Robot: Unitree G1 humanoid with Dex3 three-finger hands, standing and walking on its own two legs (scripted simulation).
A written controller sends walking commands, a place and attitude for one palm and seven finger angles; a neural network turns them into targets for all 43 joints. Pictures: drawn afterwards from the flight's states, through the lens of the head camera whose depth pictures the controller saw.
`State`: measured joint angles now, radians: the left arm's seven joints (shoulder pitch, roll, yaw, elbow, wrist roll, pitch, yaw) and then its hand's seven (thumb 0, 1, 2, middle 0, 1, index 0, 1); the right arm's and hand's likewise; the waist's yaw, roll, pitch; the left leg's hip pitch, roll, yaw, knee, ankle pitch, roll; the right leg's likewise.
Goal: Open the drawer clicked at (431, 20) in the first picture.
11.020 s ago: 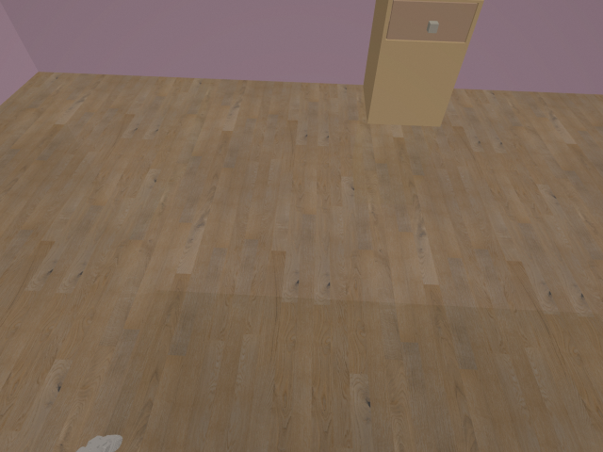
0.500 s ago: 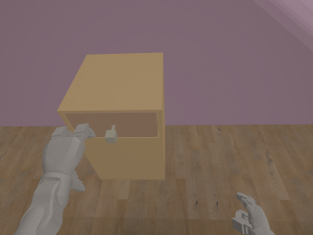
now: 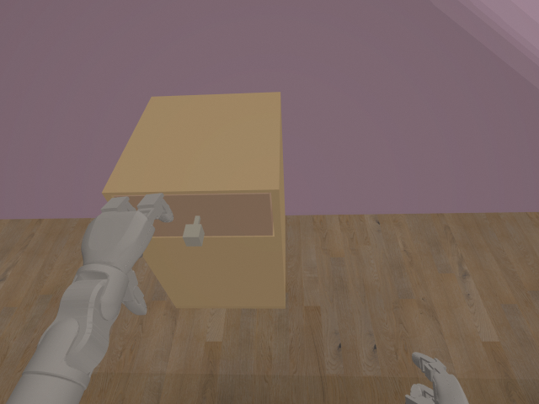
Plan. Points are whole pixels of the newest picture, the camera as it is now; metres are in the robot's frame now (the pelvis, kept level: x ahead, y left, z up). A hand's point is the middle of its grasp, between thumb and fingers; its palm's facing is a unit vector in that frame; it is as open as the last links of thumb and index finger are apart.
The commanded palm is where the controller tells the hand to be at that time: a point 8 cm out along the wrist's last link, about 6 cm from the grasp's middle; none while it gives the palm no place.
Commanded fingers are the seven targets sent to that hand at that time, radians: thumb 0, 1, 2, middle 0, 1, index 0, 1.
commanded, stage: raise the hand with hooked fingers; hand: left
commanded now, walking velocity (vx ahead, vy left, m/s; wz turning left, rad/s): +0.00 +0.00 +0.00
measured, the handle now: (195, 229) +0.54 +0.27 -0.19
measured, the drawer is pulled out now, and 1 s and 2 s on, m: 0.00 0.00 0.00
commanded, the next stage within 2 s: move the hooked fingers above the handle in 0.12 s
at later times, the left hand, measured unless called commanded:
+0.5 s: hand (148, 255) +0.32 +0.24 +0.04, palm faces -0.03 -0.09 -1.00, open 13.8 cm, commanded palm +0.32 +0.24 +0.10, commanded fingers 0.00 -0.50 0.30 -0.30 -1.20 -0.30 -1.20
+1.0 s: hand (169, 236) +0.40 +0.25 -0.03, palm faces -0.06 -0.04 -1.00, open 13.8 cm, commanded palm +0.39 +0.25 +0.03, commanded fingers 0.00 -0.50 0.30 -0.30 -1.20 -0.30 -1.20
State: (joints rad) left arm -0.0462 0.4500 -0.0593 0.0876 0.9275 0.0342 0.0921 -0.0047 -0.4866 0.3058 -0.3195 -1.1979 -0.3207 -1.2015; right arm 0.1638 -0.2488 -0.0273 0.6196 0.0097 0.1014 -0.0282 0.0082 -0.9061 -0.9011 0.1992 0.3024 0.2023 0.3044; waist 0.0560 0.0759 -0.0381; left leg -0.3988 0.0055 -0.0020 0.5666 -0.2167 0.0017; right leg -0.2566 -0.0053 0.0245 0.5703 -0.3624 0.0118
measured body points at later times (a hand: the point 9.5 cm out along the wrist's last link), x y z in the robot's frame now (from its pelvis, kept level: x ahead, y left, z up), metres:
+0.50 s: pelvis +0.00 -0.01 -0.01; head +0.02 -0.03 +0.44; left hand +0.32 +0.24 +0.09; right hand +0.18 -0.24 -0.12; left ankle +0.05 +0.12 -0.73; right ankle -0.04 -0.13 -0.73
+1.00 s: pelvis +0.00 +0.00 -0.04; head +0.07 -0.01 +0.41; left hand +0.40 +0.25 +0.03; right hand +0.05 -0.28 -0.16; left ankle +0.05 +0.12 -0.73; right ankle -0.04 -0.13 -0.73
